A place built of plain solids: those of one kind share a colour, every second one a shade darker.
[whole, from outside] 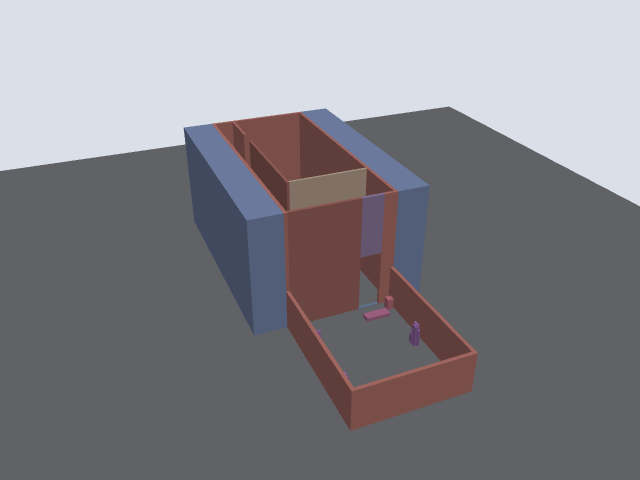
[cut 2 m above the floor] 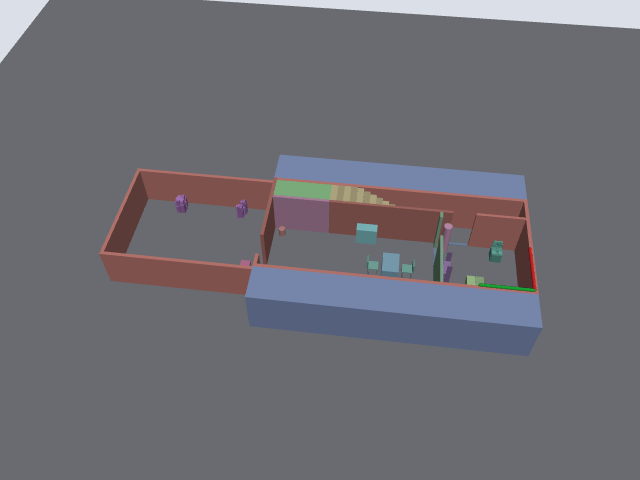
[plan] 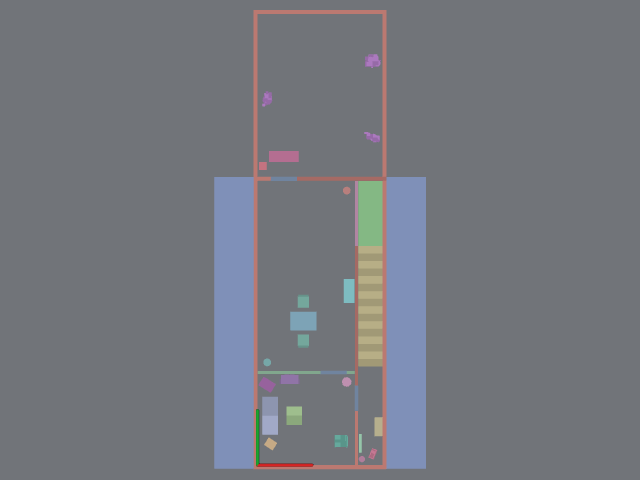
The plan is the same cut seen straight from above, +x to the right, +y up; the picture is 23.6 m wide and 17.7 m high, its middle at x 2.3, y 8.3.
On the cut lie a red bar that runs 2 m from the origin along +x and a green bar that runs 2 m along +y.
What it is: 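A terraced town house, two up and two down, 4.6 m between the party walls, 10.5 m deep; a hall 0.90 m wide; a stair of 17 risers of 163 mm on goings of 278 mm, 0.90 m wide, straight between the party wall and the hall's partition, arriving straight on the upper floor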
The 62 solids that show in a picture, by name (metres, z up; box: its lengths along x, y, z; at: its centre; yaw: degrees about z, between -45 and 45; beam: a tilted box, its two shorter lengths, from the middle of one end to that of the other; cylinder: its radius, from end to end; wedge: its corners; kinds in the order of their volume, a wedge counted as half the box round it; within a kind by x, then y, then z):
{
 "neighbour_1": {"box": [1.46, 10.76, 5.41], "at": [-0.87, 5.24, 2.66]},
 "neighbour_2": {"box": [1.46, 10.76, 5.41], "at": [5.48, 5.24, 2.66]},
 "wall_1": {"box": [0.15, 10.78, 5.41], "at": [-0.07, 5.24, 2.66]},
 "wall_2": {"box": [0.15, 6.3, 1.85], "at": [-0.07, 13.63, 0.88]},
 "wall_3": {"box": [0.64, 0.15, 5.41], "at": [0.17, 10.56, 2.66]},
 "wall_4": {"box": [4.91, 0.15, 5.41], "at": [2.3, -0.07, 2.66]},
 "wall_5": {"box": [4.91, 0.15, 1.85], "at": [2.3, 16.71, 0.88]},
 "wall_6": {"box": [3.31, 0.15, 5.41], "at": [3.1, 10.56, 2.66]},
 "wall_7": {"box": [0.12, 2.0, 5.41], "at": [3.65, 1.0, 2.66]},
 "wall_8": {"box": [0.12, 5.15, 5.41], "at": [3.65, 5.51, 2.66]},
 "wall_9": {"box": [0.15, 10.78, 5.41], "at": [4.68, 5.24, 2.66]},
 "wall_10": {"box": [0.15, 6.3, 1.85], "at": [4.68, 13.63, 0.88]},
 "under_landing_1": {"box": [0.9, 2.4, 2.81], "at": [4.16, 9.28, 1.35]},
 "tread_1": {"box": [0.9, 0.28, 0.21], "at": [4.16, 3.77, 0.06]},
 "tread_2": {"box": [0.9, 0.28, 0.38], "at": [4.16, 4.05, 0.14]},
 "tread_3": {"box": [0.9, 0.28, 0.54], "at": [4.16, 4.33, 0.22]},
 "tread_4": {"box": [0.9, 0.28, 0.7], "at": [4.16, 4.61, 0.3]},
 "tread_5": {"box": [0.9, 0.28, 0.86], "at": [4.16, 4.88, 0.38]},
 "tread_6": {"box": [0.9, 0.28, 1.03], "at": [4.16, 5.16, 0.46]},
 "tread_7": {"box": [0.9, 0.28, 1.19], "at": [4.16, 5.44, 0.54]},
 "tread_8": {"box": [0.9, 0.28, 1.35], "at": [4.16, 5.72, 0.63]},
 "tread_9": {"box": [0.9, 0.28, 1.51], "at": [4.16, 6.0, 0.71]},
 "tread_10": {"box": [0.9, 0.28, 1.68], "at": [4.16, 6.27, 0.79]},
 "tread_11": {"box": [0.9, 0.28, 1.84], "at": [4.16, 6.55, 0.87]},
 "tread_12": {"box": [0.9, 0.28, 2.0], "at": [4.16, 6.83, 0.95]},
 "tread_13": {"box": [0.9, 0.28, 2.16], "at": [4.16, 7.11, 1.03]},
 "tread_14": {"box": [0.9, 0.28, 2.33], "at": [4.16, 7.39, 1.11]},
 "tread_15": {"box": [0.9, 0.28, 2.49], "at": [4.16, 7.66, 1.19]},
 "tread_16": {"box": [0.9, 0.28, 2.65], "at": [4.16, 7.94, 1.28]},
 "bedroom_front_wall_1": {"box": [3.65, 0.12, 2.7], "at": [1.82, 8.02, 4.01]},
 "kitchen_wall_1": {"box": [2.32, 0.12, 2.71], "at": [1.16, 3.41, 1.31]},
 "kitchen_wall_2": {"box": [0.3, 0.12, 2.71], "at": [3.44, 3.41, 1.31]},
 "partition_low_beyond_1": {"box": [0.12, 2.4, 2.71], "at": [3.65, 9.28, 1.31]},
 "kitchen_table_1": {"box": [0.97, 0.69, 0.8], "at": [1.69, 5.31, 0.35]},
 "slotfit_sofa_1": {"box": [0.58, 0.7, 0.51], "at": [0.46, 1.47, 0.2]},
 "slotfit_sofa_2": {"box": [0.58, 0.7, 0.51], "at": [0.46, 2.17, 0.2]},
 "back_wall_over_door_1": {"box": [0.98, 0.15, 2.74], "at": [0.97, 10.56, 3.99]},
 "slotfit_storage_1": {"box": [0.05, 0.18, 1.99], "at": [0.84, 3.08, 0.94]},
 "slotfit_storage_2": {"box": [0.65, 0.34, 1.45], "at": [1.19, 3.15, 0.68]},
 "slotfit_storage_3": {"box": [0.04, 0.18, 1.99], "at": [1.53, 3.08, 0.94]},
 "slotfit_kitchen_wall_table_1": {"box": [0.4, 0.89, 0.9], "at": [3.38, 6.42, 0.4]},
 "slotfit_low_table_1": {"box": [0.58, 0.35, 0.49], "at": [1.35, 1.65, 0.19]},
 "slotfit_low_table_2": {"box": [0.58, 0.34, 0.49], "at": [1.35, 2.0, 0.19]},
 "own_floor_lamp_1": {"cylinder": 0.17, "from": [3.28, 3.07, -0.05], "to": [3.28, 3.07, 1.51]},
 "shoe_rack_1": {"box": [0.3, 0.7, 0.5], "at": [4.46, 1.41, 0.2]},
 "yard_step_1": {"box": [1.09, 0.41, 0.2], "at": [0.97, 11.38, 0.05]},
 "own_plant_yard_1": {"box": [0.1, 0.11, 0.8], "at": [0.35, 13.73, 0.35]},
 "own_plant_yard_2": {"box": [0.12, 0.23, 0.98], "at": [0.46, 13.64, 0.44]},
 "own_plant_yard_3": {"box": [0.15, 0.2, 0.54], "at": [4.03, 14.79, 0.22]},
 "own_plant_yard_4": {"box": [0.25, 0.17, 0.68], "at": [4.13, 12.12, 0.29]},
 "slotfit_chair_1": {"box": [0.37, 0.42, 0.51], "at": [3.02, 0.87, 0.2]},
 "box_cardboard_1": {"box": [0.54, 0.38, 0.39], "at": [0.35, 2.96, 0.15], "yaw": -31.7},
 "own_bin_1": {"box": [0.29, 0.3, 0.55], "at": [0.19, 11.03, 0.23]},
 "radiator_1": {"box": [0.1, 0.7, 0.6], "at": [3.79, 0.8, 0.42]},
 "clutter_front_1": {"box": [0.38, 0.33, 0.31], "at": [0.48, 0.78, 0.11], "yaw": -32.9},
 "threshold_1": {"box": [0.96, 0.16, 0.08], "at": [0.97, 10.56, -0.01]},
 "threshold_2": {"box": [0.97, 0.13, 0.07], "at": [2.8, 3.41, -0.01]},
 "threshold_3": {"box": [0.13, 0.94, 0.07], "at": [3.65, 2.47, -0.01]},
 "own_bin_waste_kitchen_1": {"cylinder": 0.14, "from": [3.29, 10.12, -0.05], "to": [3.29, 10.12, 0.35]},
 "clutter_kitchen_1": {"cylinder": 0.14, "from": [0.35, 3.79, -0.05], "to": [0.35, 3.79, 0.28]},
 "side_chair_1": {"box": [0.42, 0.42, 0.04], "at": [1.69, 4.61, 0.43]},
 "side_chair_2": {"box": [0.42, 0.42, 0.04], "at": [1.69, 6.01, 0.43]}
}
